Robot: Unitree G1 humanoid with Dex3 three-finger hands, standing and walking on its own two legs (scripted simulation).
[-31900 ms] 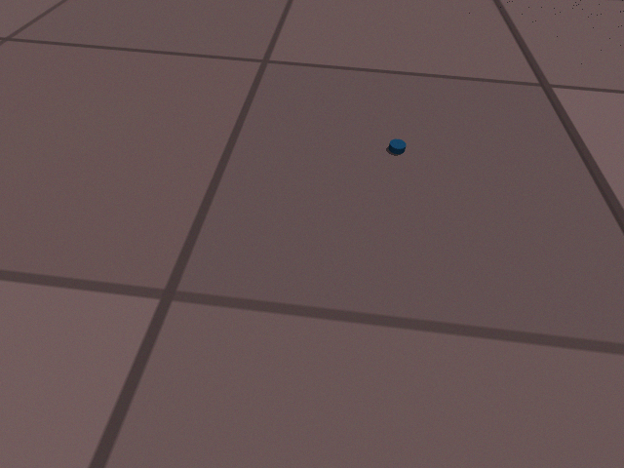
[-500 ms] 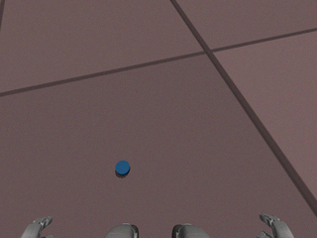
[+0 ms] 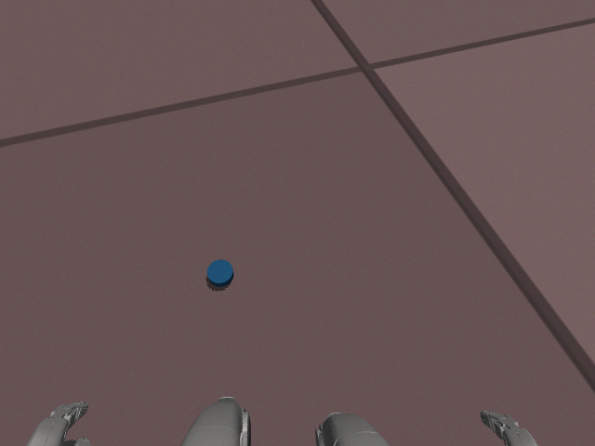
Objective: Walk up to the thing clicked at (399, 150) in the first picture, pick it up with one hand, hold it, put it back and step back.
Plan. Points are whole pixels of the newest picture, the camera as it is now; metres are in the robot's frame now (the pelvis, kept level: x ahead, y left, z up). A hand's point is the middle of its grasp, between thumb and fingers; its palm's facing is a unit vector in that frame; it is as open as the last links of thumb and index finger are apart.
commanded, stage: walk up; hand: left
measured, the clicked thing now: (220, 273) +0.62 +0.21 -0.74
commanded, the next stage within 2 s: stand in 1.88 s
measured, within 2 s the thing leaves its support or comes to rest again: neither
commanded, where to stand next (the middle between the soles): +0.27 -0.05 m, yaw +5 degrees
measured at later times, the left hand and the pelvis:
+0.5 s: hand out of the picture -0.06 +0.26 -0.14, palm faces +0.05 -0.94 -0.35, open 7.4 cm; pelvis -0.16 -0.01 +0.01, yaw +4 degrees
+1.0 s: hand out of the picture -0.17 +0.28 -0.14, palm faces +0.08 -0.92 -0.37, open 7.4 cm; pelvis -0.19 +0.00 +0.01, yaw +3 degrees
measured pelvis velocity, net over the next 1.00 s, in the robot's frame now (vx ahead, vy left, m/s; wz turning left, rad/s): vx -0.19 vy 0.00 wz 0.06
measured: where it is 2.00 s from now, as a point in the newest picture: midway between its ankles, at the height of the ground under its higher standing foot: outside the picture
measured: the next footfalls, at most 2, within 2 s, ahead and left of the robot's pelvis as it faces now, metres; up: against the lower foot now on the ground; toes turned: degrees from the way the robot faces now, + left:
right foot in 0.06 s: -0.01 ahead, -0.14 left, +0.00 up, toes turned +2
left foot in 0.36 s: -0.11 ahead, +0.11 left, +0.00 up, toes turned +1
